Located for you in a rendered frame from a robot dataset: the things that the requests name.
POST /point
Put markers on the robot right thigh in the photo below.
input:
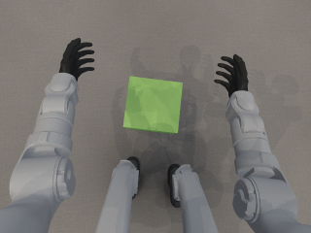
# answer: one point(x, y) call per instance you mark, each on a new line
point(196, 214)

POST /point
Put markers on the left robot upper arm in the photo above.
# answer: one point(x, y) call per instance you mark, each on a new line
point(38, 186)

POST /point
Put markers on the robot thigh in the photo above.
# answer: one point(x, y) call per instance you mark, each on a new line
point(196, 214)
point(116, 210)

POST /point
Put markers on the robot left forearm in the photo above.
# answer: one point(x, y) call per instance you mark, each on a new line
point(54, 122)

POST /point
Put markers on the robot right forearm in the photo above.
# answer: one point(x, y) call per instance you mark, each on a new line
point(252, 150)

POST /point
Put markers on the right robot upper arm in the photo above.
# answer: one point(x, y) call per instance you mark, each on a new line
point(268, 205)

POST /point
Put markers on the left robot hand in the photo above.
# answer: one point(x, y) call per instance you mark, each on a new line
point(71, 61)

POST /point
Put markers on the carton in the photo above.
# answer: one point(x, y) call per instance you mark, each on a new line
point(153, 105)

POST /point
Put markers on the right robot hand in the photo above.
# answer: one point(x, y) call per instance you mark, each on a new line
point(237, 79)

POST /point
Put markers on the robot left thigh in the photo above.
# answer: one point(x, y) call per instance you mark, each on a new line
point(116, 210)

